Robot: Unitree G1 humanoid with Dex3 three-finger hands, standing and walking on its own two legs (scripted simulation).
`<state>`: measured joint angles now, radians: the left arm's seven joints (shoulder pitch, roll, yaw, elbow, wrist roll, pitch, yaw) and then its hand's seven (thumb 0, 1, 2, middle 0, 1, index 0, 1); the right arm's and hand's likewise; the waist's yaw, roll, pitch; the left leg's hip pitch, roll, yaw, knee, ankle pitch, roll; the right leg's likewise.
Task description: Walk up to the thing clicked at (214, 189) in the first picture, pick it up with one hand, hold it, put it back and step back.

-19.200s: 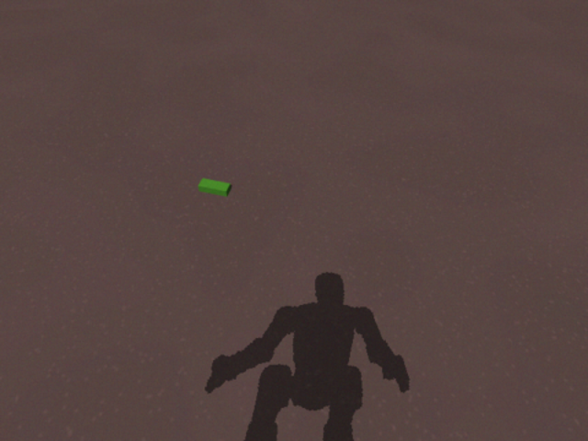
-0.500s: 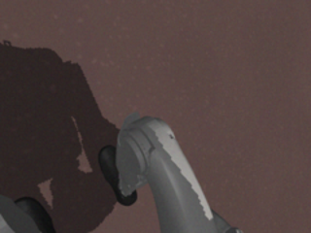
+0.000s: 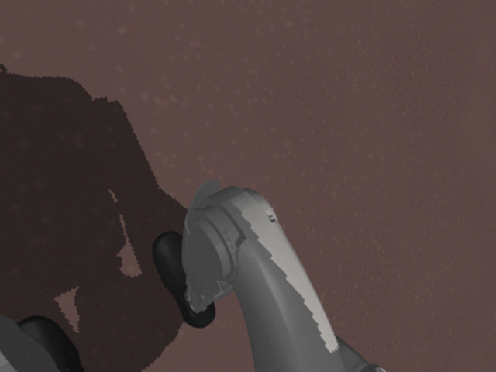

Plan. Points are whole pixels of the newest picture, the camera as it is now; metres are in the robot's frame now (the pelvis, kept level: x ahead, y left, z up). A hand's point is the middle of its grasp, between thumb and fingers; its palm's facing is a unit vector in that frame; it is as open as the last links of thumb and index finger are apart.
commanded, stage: close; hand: left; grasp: from above
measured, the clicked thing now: out of the picture +0.52 +0.30 -0.29
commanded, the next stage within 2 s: settle in 1.08 s
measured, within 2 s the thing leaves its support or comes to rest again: leaves its support in 1.58 s
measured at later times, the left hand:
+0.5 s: hand out of the picture +0.50 +0.30 -0.26, palm faces -0.47 -0.13 -0.87, open 8.8 cm
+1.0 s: hand out of the picture +0.50 +0.30 -0.26, palm faces -0.46 -0.12 -0.88, open 8.6 cm
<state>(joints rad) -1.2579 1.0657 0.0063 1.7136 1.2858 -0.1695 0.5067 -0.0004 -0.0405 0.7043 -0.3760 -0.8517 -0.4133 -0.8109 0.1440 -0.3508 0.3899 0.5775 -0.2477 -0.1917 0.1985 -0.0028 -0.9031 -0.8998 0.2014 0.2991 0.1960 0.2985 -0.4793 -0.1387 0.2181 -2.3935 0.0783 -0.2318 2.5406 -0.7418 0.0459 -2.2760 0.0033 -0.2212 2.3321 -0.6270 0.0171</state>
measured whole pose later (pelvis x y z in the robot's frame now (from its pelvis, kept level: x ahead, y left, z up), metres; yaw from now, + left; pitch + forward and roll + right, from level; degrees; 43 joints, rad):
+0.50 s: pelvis +0.00 +0.00 +0.00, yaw +0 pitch +31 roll -15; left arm -1.27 1.08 0.01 1.70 1.26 -0.17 0.48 0.00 0.24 0.49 -0.58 -0.70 -0.63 -0.64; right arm 0.13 -0.36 0.39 0.57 -0.25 -0.18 0.20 0.00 -0.90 -0.90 0.20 0.30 0.20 0.30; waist -0.47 -0.13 0.24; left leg -2.39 0.08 -0.23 2.54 -0.74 0.04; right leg -2.28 0.00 -0.22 2.33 -0.63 0.01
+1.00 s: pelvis +0.00 +0.00 +0.00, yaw +0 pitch +31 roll -16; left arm -1.26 1.08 0.00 1.68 1.27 -0.17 0.49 -0.01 0.28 0.35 -0.68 -0.54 -0.73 -0.46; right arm 0.13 -0.35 0.40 0.57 -0.24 -0.17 0.18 0.00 -0.90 -0.90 0.20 0.30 0.20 0.30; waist -0.47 -0.14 0.23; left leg -2.39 0.08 -0.23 2.53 -0.73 0.05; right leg -2.27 0.01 -0.22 2.32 -0.62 0.02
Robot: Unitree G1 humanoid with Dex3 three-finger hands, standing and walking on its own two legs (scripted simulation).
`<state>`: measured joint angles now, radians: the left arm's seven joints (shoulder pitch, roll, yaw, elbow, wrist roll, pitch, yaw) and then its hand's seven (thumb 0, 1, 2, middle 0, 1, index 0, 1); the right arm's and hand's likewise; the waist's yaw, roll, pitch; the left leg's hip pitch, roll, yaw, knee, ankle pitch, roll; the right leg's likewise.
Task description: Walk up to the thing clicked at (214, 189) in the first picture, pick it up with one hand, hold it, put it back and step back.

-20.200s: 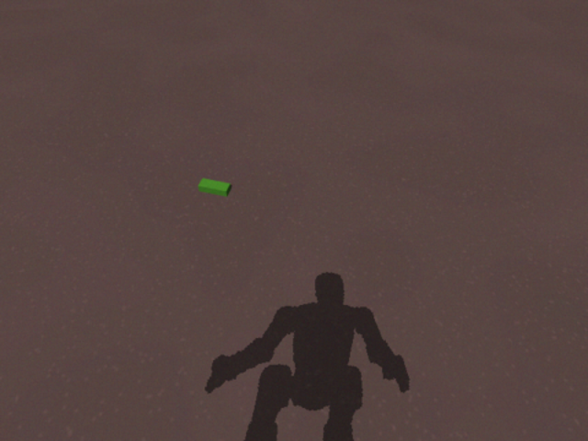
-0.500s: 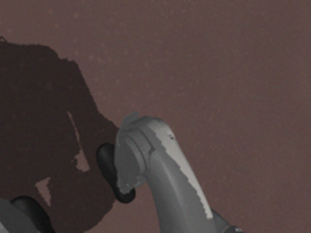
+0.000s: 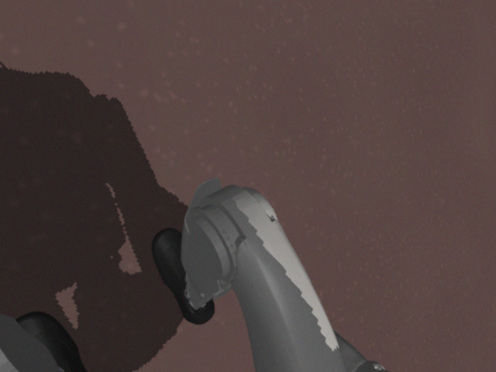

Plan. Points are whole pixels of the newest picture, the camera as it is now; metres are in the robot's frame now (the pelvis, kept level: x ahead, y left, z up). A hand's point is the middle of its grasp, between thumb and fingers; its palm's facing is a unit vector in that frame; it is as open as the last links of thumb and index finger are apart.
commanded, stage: close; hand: left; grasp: from above
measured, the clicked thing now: out of the picture +0.52 +0.30 -0.29
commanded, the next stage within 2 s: settle in 0.08 s
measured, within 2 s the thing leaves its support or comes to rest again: leaves its support in 0.58 s
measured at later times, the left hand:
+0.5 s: hand out of the picture +0.50 +0.30 -0.26, palm faces -0.47 -0.14 -0.87, open 8.4 cm
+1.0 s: hand out of the picture +0.50 +0.32 -0.18, palm faces -0.47 -0.09 -0.88, open 8.2 cm
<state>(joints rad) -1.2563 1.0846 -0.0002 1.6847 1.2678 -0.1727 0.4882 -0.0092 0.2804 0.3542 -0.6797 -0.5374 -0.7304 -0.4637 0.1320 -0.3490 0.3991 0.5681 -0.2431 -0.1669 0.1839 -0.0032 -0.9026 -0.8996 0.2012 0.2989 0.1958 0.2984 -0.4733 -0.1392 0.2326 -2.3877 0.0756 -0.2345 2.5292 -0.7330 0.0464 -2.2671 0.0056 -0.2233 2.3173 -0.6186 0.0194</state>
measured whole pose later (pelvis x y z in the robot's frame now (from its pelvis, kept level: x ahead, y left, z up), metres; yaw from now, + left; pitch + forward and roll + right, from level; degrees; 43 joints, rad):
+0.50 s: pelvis +0.00 +0.00 +0.00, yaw +0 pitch +32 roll -16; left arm -1.22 1.07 0.05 1.61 1.27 -0.16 0.43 0.00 0.28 0.27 -0.77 -0.43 -0.83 -0.35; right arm 0.15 -0.35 0.38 0.56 -0.24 -0.14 0.18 0.00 -0.92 -0.90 0.20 0.30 0.20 0.30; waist -0.46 -0.13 0.22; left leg -2.39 0.07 -0.23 2.52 -0.73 0.04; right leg -2.27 0.00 -0.22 2.31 -0.62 0.01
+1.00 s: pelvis +0.00 +0.00 +0.02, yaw +4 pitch +34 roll -13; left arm -1.12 0.88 0.00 1.38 1.24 -0.12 0.24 -0.01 0.29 0.20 -0.84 -0.31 -0.89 -0.24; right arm 0.19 -0.35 0.20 0.57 -0.16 -0.05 0.19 0.00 -0.92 -0.90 0.20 0.30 0.20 0.30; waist -0.36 -0.03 0.07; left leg -2.36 0.06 -0.17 2.45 -0.71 0.04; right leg -2.26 -0.02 -0.18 2.29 -0.63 0.00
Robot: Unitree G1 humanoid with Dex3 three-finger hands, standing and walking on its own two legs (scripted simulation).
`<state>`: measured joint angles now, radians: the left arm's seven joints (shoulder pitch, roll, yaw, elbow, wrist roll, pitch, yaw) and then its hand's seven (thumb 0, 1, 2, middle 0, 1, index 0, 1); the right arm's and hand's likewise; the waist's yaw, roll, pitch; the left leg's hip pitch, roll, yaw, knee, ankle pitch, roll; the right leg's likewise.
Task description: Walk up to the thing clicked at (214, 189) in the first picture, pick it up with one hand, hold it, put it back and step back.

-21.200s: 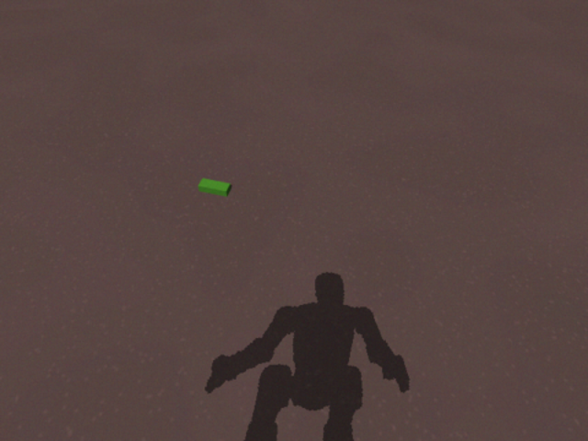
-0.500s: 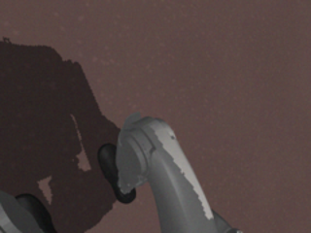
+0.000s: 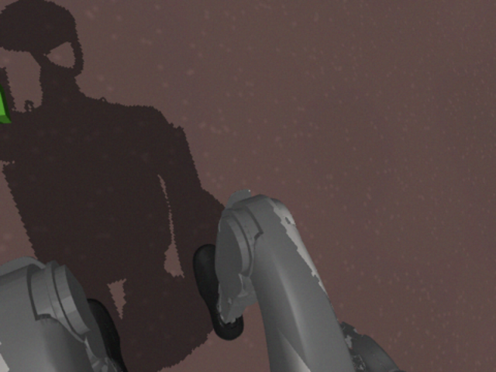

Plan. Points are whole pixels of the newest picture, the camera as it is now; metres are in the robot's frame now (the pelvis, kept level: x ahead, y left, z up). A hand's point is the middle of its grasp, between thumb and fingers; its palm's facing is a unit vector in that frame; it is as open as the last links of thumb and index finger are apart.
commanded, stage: settle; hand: left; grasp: from above
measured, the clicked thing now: out of the picture +0.53 +0.29 -0.23
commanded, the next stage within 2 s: lift in 0.14 s
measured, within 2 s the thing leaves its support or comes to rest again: neither
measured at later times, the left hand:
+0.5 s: hand out of the picture +0.50 +0.29 -0.13, palm faces -0.48 -0.08 -0.87, open 8.3 cm
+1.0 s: hand out of the picture +0.40 +0.31 +0.03, palm faces -0.47 -0.10 -0.87, open 8.2 cm
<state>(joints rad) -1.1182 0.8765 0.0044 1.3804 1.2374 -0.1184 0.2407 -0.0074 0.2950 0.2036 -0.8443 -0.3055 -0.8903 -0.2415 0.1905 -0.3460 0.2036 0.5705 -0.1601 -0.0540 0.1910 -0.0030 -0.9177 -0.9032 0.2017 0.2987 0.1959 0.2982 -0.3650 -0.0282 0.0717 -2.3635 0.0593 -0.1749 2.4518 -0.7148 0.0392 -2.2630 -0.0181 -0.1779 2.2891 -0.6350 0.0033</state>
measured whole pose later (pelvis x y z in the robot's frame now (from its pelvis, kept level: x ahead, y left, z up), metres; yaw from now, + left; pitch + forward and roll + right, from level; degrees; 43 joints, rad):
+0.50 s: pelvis -0.01 +0.00 +0.02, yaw +3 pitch +36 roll -10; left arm -1.09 0.79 -0.01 1.25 1.17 -0.08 0.11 -0.01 0.30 0.20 -0.83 -0.31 -0.87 -0.27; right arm 0.23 -0.30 0.15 0.58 -0.11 0.04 0.11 0.00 -0.92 -0.91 0.20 0.30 0.20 0.30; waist -0.32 0.02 0.00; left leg -2.32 0.05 -0.12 2.35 -0.68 0.04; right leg -2.24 -0.03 -0.13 2.23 -0.62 0.00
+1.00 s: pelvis -0.01 +0.00 +0.13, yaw +8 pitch +34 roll -6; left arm -0.72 0.61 -0.10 0.88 1.03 -0.08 0.00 -0.01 0.32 0.19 -0.81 -0.32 -0.85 -0.27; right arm 0.18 -0.28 0.01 0.62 -0.01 0.10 0.01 0.00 -0.91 -0.90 0.20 0.30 0.20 0.30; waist -0.14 0.06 -0.16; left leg -1.97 0.04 -0.03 2.01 -0.64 0.05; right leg -1.93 -0.04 -0.06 1.94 -0.60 0.02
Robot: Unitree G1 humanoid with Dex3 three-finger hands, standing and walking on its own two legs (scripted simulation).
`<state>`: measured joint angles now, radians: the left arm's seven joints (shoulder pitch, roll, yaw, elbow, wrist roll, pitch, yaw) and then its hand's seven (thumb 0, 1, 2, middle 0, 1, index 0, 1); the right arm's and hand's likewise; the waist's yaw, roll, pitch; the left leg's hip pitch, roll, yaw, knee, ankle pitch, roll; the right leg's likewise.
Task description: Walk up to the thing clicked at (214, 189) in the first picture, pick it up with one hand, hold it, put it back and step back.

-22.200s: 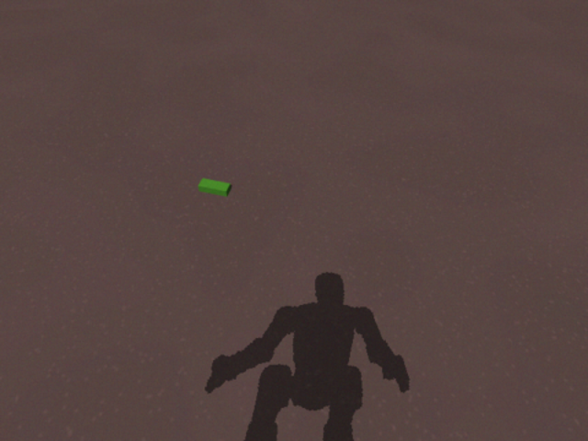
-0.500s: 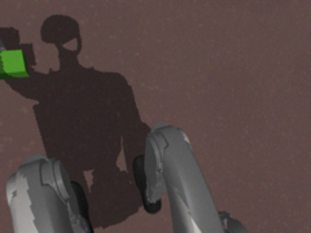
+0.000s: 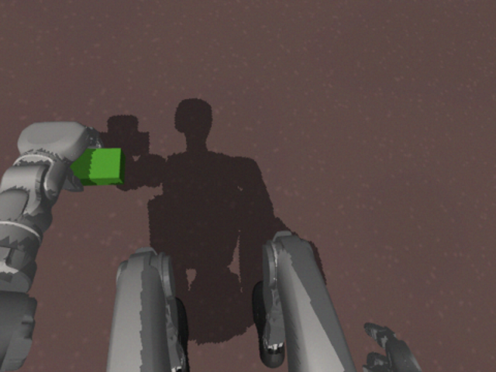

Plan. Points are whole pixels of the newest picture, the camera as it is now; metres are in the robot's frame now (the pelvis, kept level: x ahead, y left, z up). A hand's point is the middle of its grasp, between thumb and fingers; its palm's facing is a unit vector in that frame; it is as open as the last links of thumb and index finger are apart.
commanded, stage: lift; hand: left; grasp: from above
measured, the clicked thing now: (80, 167) +0.46 +0.24 -0.13
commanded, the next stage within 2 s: hold in 1.00 s
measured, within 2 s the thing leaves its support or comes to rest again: neither
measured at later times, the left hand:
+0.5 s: hand out of the picture +0.37 +0.24 +0.10, palm faces -0.48 -0.06 -0.88, open 8.2 cm
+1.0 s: hand out of the picture +0.39 +0.23 +0.19, palm faces -0.48 -0.06 -0.88, open 8.3 cm
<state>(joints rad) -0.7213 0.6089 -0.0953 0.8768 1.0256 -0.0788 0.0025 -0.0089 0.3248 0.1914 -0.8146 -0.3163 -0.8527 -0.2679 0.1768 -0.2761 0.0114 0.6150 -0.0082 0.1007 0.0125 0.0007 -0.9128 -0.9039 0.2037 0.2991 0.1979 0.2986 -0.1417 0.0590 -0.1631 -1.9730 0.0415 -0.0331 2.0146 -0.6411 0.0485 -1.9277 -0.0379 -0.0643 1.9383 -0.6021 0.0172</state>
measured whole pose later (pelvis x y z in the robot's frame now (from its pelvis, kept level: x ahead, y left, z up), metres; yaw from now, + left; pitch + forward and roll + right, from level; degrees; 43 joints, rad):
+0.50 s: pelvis +0.03 -0.01 +0.19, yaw +2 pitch +19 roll -3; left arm -0.41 0.47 -0.17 0.84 1.01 -0.08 0.10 -0.01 0.30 0.21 -0.84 -0.29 -0.88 -0.24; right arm 0.24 -0.24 -0.02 0.72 0.03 0.01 -0.07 0.00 -0.90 -0.90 0.20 0.30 0.20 0.30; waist -0.09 0.04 -0.16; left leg -1.17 0.05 0.00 1.35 -0.52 0.02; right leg -1.15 -0.01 -0.05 1.29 -0.48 0.01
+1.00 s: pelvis +0.07 +0.00 +0.28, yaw +2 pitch +12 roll -1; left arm -0.37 0.40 -0.20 0.88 1.02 -0.03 0.14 -0.01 0.29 0.23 -0.85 -0.28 -0.88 -0.24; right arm 0.26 -0.24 -0.04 0.74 0.04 0.02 -0.05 0.01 -0.90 -0.90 0.20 0.30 0.20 0.30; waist -0.07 0.03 -0.08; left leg -0.69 0.04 0.04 0.89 -0.40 0.02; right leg -0.69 -0.01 -0.02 0.84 -0.36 0.01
